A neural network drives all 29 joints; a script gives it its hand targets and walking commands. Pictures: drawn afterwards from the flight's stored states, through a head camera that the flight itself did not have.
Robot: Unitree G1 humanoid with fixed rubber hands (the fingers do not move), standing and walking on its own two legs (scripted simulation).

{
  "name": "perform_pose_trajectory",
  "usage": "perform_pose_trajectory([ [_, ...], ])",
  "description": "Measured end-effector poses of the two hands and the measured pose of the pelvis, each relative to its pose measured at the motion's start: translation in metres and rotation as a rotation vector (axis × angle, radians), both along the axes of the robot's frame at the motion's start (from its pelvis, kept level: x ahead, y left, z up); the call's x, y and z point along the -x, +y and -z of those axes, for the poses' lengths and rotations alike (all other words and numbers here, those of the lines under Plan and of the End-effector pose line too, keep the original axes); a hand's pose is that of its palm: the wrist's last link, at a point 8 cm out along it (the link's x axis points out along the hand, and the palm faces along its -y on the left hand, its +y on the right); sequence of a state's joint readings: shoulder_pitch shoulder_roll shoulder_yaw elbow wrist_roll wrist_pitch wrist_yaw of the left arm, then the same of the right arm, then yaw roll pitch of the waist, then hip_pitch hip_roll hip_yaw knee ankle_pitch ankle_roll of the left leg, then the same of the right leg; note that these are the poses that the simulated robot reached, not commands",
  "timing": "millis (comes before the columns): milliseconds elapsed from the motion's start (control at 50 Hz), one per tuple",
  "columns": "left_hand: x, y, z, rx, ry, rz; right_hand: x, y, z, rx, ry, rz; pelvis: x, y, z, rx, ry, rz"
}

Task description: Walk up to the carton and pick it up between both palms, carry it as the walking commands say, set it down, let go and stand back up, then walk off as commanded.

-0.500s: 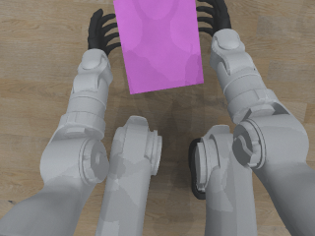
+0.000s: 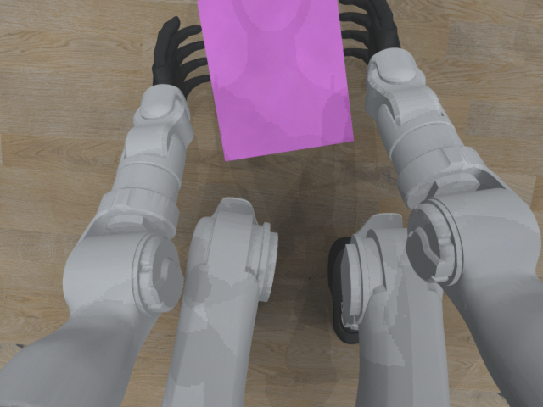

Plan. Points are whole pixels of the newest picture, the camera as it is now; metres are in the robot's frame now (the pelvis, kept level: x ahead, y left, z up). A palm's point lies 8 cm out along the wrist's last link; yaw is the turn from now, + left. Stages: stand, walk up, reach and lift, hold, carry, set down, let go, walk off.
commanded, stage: set down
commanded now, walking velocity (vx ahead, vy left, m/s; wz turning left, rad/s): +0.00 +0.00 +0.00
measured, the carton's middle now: (278, 87) +0.49 +0.05 -0.26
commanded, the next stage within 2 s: none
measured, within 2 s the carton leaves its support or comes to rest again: neither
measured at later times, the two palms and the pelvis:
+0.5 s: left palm (144, 107) +0.44 +0.23 -0.19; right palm (417, 78) +0.50 -0.14 -0.20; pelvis -0.01 +0.01 +0.01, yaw +0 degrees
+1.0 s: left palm (120, 88) +0.45 +0.21 -0.10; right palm (429, 52) +0.50 -0.11 -0.11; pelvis -0.03 +0.00 +0.06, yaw +1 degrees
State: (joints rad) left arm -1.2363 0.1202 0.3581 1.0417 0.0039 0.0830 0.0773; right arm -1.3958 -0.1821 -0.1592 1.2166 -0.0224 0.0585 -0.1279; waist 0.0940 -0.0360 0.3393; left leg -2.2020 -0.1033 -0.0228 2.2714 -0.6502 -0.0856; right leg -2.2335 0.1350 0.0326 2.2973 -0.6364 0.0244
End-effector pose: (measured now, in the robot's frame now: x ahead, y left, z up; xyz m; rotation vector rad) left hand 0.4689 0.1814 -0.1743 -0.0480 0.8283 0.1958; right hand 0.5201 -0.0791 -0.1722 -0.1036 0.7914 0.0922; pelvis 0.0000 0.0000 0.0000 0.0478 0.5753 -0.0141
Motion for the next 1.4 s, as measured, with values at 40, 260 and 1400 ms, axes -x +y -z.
perform_pose_trajectory([
  [40,0.000,0.000,0.000,-0.002,-0.002,0.002,0.000,0.000,0.000,-0.007,0.000,-0.001,0.001,0.000,0.000,-0.001,-0.002,-0.001],
  [260,0.005,0.003,0.004,-0.034,-0.016,0.016,0.004,-0.008,0.007,0.006,-0.005,-0.029,0.003,0.000,-0.007,0.000,0.012,-0.002],
  [1400,0.019,0.045,-0.184,-0.048,-0.142,-0.064,0.012,-0.037,-0.181,0.037,-0.106,0.036,0.030,0.010,-0.150,0.049,-0.122,-0.042],
])
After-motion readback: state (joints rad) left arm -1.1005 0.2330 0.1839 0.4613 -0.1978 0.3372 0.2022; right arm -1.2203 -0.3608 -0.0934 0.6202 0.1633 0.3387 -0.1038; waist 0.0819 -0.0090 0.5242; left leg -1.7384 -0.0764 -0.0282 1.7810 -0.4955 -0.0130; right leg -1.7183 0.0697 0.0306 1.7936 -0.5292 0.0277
